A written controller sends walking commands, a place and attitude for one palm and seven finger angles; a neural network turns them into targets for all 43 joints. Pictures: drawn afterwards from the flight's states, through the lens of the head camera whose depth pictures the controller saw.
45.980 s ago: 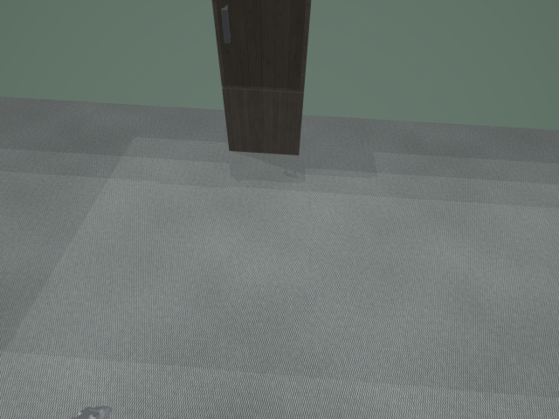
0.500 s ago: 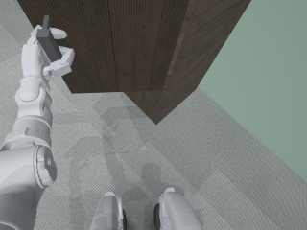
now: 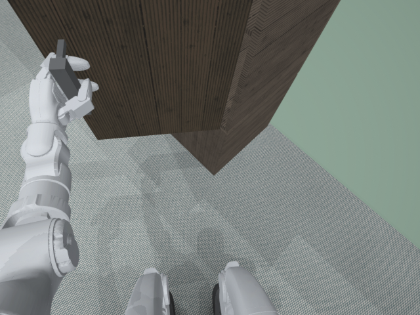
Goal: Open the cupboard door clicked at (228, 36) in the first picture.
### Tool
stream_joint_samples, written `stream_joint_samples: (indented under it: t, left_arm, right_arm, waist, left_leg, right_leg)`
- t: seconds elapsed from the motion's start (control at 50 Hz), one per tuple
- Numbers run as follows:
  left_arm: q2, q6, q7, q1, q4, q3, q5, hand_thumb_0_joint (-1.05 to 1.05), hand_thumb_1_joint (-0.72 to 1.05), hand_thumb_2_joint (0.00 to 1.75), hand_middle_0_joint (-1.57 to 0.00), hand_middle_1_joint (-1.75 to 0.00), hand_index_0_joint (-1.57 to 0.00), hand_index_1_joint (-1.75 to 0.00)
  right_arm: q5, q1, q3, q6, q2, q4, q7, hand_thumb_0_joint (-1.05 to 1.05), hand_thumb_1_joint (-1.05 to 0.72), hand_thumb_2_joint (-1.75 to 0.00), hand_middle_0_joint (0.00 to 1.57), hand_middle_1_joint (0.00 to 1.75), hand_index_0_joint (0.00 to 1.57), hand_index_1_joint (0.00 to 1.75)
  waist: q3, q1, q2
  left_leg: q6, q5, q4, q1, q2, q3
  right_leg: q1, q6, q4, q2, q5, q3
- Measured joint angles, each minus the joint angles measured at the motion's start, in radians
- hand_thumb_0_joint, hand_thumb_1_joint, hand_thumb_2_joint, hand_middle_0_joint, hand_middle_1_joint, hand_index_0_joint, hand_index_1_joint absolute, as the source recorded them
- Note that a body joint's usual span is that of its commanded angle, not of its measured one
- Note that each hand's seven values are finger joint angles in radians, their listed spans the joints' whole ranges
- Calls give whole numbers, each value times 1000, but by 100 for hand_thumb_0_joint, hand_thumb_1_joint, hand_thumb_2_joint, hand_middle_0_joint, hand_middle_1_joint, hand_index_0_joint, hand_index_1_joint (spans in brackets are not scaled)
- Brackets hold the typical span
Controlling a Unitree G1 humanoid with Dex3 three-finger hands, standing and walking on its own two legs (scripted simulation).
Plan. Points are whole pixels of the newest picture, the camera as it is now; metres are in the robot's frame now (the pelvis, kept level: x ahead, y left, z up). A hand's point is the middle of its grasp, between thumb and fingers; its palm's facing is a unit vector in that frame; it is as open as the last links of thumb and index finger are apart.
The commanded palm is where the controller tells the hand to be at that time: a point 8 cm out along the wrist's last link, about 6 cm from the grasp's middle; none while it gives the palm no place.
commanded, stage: pull the door open along its arc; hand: left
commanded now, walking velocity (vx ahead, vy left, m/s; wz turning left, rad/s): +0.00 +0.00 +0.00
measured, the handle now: (73, 79) +0.55 +0.22 +0.04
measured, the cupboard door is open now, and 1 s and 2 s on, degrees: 54 99 99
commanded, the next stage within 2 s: open thumb and fingers to let go in 0.84 s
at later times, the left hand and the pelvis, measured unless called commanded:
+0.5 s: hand (126, 169) +0.36 +0.11 +0.05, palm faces +0.37 -0.93 +0.03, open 6.1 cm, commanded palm +0.30 +0.18 +0.04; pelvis +0.02 -0.02 +0.02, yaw +2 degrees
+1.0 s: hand (177, 204) +0.30 +0.04 +0.05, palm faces +0.40 -0.92 -0.03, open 6.3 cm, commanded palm +0.25 +0.08 +0.04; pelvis +0.01 -0.05 +0.02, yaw +5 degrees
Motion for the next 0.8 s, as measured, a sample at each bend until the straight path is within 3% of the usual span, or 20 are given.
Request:
stream_joint_samples:
  t: [0.2, 0.28, 0.4, 0.54, 0.62, 0.8]
  left_arm:
    - [-145, 12, 5, 362, -346, -90, -71, 0, 69, 71, -37, -135, -35, -135]
    - [-247, 10, 97, 534, -521, -160, -74, 1, 67, 70, -36, -135, -36, -135]
    - [-401, -3, 356, 673, -668, -279, 16, 1, 67, 71, -35, -133, -37, -132]
    - [-496, 13, 612, 695, -687, -375, 127, 1, 67, 75, -35, -131, -36, -130]
    - [-510, 27, 669, 721, -693, -413, 162, 1, 68, 75, -34, -130, -35, -131]
    - [-542, 20, 694, 837, -746, -493, 170, 2, 67, 73, -31, -131, -35, -133]
  right_arm:
    - [28, -9, -23, -2, 12, -45, 15, 1, -91, -90, 20, 30, 20, 30]
    - [23, -39, -35, -23, 16, -67, 20, 1, -91, -90, 20, 30, 20, 30]
    - [-14, -117, -43, -43, 36, -84, 28, 1, -91, -90, 20, 30, 20, 30]
    - [-51, -198, -38, -49, 71, -69, 23, 1, -91, -90, 20, 30, 20, 30]
    - [-59, -204, -34, -57, 89, -58, 19, 1, -91, -90, 20, 30, 20, 30]
    - [-63, -156, -41, -90, 79, -26, 13, 1, -91, -90, 20, 30, 20, 30]
  waist:
    - [-25, 52, -6]
    - [-32, 83, -11]
    - [-38, 121, -25]
    - [-44, 154, -33]
    - [-45, 161, -32]
    - [-44, 158, -25]
  left_leg:
    - [-3, 4, -86, 127, -4, 28]
    - [-5, 4, -114, 177, -7, 38]
    - [-14, -2, -110, 207, -18, 34]
    - [-33, -5, -83, 205, -29, 8]
    - [-46, 3, -93, 221, -31, -6]
    - [-67, 26, -135, 260, -35, -27]
  right_leg:
    - [108, 2, -65, -1, 1, 29]
    - [150, 2, -83, -2, -2, 39]
    - [175, -6, -58, -13, -23, 35]
    - [177, -25, -14, -24, -48, 10]
    - [194, -39, -17, -25, -50, -4]
    - [234, -59, -43, -28, -46, -25]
